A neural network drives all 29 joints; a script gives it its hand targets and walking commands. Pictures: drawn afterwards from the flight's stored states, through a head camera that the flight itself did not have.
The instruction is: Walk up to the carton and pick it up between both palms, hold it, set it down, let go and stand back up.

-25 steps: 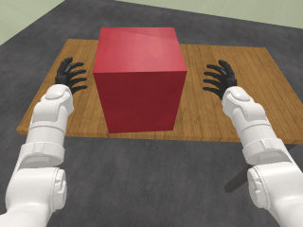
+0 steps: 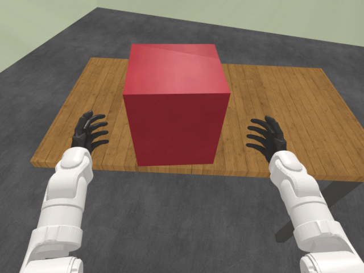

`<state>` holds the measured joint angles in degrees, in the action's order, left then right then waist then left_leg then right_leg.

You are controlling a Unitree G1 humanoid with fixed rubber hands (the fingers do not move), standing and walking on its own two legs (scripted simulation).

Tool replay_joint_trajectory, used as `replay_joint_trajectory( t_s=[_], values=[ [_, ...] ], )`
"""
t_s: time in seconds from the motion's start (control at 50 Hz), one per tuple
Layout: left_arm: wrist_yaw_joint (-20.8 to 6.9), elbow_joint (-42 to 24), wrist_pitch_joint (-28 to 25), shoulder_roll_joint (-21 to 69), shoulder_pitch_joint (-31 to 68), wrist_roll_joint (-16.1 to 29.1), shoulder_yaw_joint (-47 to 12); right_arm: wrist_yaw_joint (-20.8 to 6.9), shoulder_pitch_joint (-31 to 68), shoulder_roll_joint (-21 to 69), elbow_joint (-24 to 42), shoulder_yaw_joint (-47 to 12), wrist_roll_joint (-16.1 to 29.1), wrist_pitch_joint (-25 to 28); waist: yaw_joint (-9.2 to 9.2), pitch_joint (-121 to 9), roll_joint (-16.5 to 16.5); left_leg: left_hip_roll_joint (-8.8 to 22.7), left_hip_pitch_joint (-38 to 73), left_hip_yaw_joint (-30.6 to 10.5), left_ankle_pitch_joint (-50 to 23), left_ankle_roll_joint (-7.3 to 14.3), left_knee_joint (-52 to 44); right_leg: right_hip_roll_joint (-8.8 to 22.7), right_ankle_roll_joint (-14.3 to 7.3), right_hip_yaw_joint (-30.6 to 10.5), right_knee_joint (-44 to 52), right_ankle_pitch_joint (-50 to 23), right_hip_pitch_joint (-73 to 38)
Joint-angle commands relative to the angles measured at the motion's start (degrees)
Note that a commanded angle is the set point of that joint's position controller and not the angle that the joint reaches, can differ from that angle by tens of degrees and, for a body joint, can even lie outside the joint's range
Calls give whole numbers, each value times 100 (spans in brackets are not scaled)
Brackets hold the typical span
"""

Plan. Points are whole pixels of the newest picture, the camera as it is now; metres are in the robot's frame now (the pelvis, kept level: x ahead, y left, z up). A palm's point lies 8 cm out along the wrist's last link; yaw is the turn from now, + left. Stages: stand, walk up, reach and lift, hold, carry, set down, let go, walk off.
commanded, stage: set down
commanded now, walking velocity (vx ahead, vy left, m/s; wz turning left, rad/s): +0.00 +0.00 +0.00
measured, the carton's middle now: (174, 107) +0.49 +0.03 +0.08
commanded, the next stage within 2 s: let go in 1.28 s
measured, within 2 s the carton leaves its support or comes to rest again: neither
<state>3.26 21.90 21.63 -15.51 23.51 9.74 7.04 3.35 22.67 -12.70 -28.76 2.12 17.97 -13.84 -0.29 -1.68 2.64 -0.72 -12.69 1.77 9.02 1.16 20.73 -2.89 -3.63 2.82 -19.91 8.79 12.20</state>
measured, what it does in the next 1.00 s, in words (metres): stands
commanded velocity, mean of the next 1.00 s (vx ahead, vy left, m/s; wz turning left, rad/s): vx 0.00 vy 0.00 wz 0.00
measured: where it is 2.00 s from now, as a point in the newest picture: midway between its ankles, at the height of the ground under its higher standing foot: outside the picture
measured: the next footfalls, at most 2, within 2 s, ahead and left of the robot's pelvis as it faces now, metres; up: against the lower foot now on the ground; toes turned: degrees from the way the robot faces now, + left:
none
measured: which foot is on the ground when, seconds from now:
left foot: down 0.00-1.00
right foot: down 0.00-1.00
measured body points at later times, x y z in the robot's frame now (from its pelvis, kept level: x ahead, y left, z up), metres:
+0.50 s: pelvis +0.03 +0.00 +0.00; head +0.03 +0.02 +0.45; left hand +0.29 +0.23 +0.03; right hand +0.29 -0.20 +0.04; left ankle +0.02 +0.11 -0.75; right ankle +0.02 -0.08 -0.75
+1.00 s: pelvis +0.03 +0.00 +0.00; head +0.04 +0.02 +0.45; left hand +0.24 +0.23 -0.03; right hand +0.24 -0.21 -0.02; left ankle +0.02 +0.11 -0.75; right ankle +0.02 -0.08 -0.75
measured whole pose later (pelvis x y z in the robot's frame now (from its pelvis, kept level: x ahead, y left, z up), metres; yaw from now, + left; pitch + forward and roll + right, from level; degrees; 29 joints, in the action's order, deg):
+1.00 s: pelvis +0.03 +0.00 +0.00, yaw -1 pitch -1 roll +0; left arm 2.0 11.4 7.7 -13.1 -13.4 8.1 1.0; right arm 0.4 -15.4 -9.9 -12.2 -0.4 9.7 -3.3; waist 1.7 1.1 2.1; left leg -0.8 -4.9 2.6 10.7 1.3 17.0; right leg -3.3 -3.4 0.6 -16.6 10.2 5.1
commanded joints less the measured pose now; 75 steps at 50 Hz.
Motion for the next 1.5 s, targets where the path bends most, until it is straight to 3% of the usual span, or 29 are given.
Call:
replay_joint_trajectory(
  t_s=[0.0,0.12,0.2,0.28,0.38,0.5,0.6,0.68,0.76,0.8,0.94,1.02,1.06,1.12,1.16,1.38,1.42,1.44,1.46,1.48],
  values=[
    [91,-2435,-435,-559,1222,34,-60,-69,1273,-1118,2223,495,-146,615,-127,-2358,-559,111,1306,-180,-1665,-329,-57,104,302,-241,200,-1281,-761],
    [117,-3100,-552,-534,264,86,22,-114,331,-957,3095,387,-101,665,39,-2051,-217,100,1042,-205,-1438,-226,-224,161,307,-371,218,-1352,-885],
    [61,-2939,-698,-364,-683,-44,36,-195,-618,-724,3044,166,-75,655,248,-1403,-124,110,1001,-226,-1414,-159,-366,249,283,-563,365,-1303,-899],
    [-33,-2731,-921,-225,-1272,-81,6,-219,-1149,-622,3111,70,-74,733,296,-1019,-90,104,987,-209,-1345,-109,-465,327,277,-681,457,-1371,-893],
    [-90,-2882,-1304,-274,-1871,-110,-113,-164,-1834,-567,3370,193,-242,1021,235,-988,-240,95,1163,-188,-1468,-134,-412,340,252,-709,491,-1480,-914],
    [45,-3199,-1793,-420,-1847,35,-363,-159,-2045,-529,3617,351,-459,1273,139,-991,-408,152,1044,-180,-1295,-171,-379,391,193,-730,485,-1152,-733],
    [69,-2967,-1869,-461,-2325,-59,-360,-242,-2530,-426,3177,214,-490,1264,153,-821,-433,169,1139,-230,-1365,-158,-385,439,163,-755,547,-1052,-644],
    [-19,-2680,-1914,-409,-2626,-45,-374,-221,-2698,-400,3069,54,-507,1328,190,-754,-197,152,1045,-233,-1353,-115,-392,458,187,-770,493,-1348,-789],
    [-130,-2223,-1769,-380,-2912,-81,-314,-232,-2835,-409,2932,-31,-611,1271,278,-406,34,179,1008,-228,-1153,-40,-492,487,182,-764,595,-1124,-772],
    [-158,-1954,-1660,-312,-3035,-119,-350,-246,-2958,-410,2724,-44,-688,1248,246,-185,35,174,1047,-213,-1081,-79,-517,431,134,-687,661,-886,-556],
    [-55,-2391,-1773,-443,-2826,-204,-449,-323,-3106,-318,2802,176,-902,1430,192,-321,-392,206,1088,-120,-1022,-148,-432,426,113,-634,598,-566,-436],
    [-66,-1764,-1825,-353,-3129,-447,-469,-403,-3335,-324,2077,98,-1128,1564,172,-244,-506,260,1169,-141,-1301,-179,-315,385,78,-596,553,-717,-456],
    [-92,-1933,-1999,-475,-3312,-461,-407,-403,-3526,-264,2160,50,-1074,1745,227,-452,-450,239,1233,-149,-1593,-168,-246,419,153,-631,480,-1173,-619],
    [-58,-1843,-2087,-451,-3298,-447,-436,-416,-3368,-329,1983,67,-1082,1916,242,-602,-513,245,1214,-133,-1669,-189,-186,355,111,-568,427,-1157,-667],
    [-118,-1441,-2029,-343,-3574,-565,-508,-440,-3547,-347,1544,43,-1140,1968,185,-440,-467,257,1305,-145,-1809,-226,-154,338,122,-542,439,-1271,-598],
    [-256,-334,-1943,-255,-3326,-729,-549,-485,-3226,-417,311,78,-1511,2311,138,131,-246,290,1322,-133,-1305,-211,-161,303,107,-374,490,-596,-198],
    [-221,-537,-1983,-320,-3257,-707,-510,-478,-3136,-401,401,103,-1539,2396,168,-79,-201,279,1328,-100,-1281,-191,-147,315,135,-391,436,-650,-249],
    [-216,-268,-1948,-280,-3230,-806,-537,-504,-3115,-380,62,53,-1601,2393,118,105,-232,273,1227,-88,-1164,-193,-133,321,117,-412,422,-584,-183],
    [-182,-563,-1990,-392,-3098,-727,-462,-500,-3005,-402,369,116,-1553,2440,157,-89,-199,287,1221,-85,-1122,-178,-144,346,143,-413,373,-598,-270],
    [-140,-524,-1992,-385,-3127,-754,-502,-513,-3005,-385,282,136,-1581,2469,167,-119,-253,283,1197,-60,-1066,-189,-124,324,129,-412,330,-581,-285]
  ],
)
